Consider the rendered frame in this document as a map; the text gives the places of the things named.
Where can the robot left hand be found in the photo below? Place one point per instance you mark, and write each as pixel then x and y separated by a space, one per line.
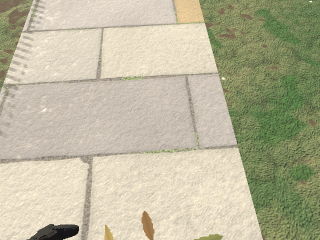
pixel 56 232

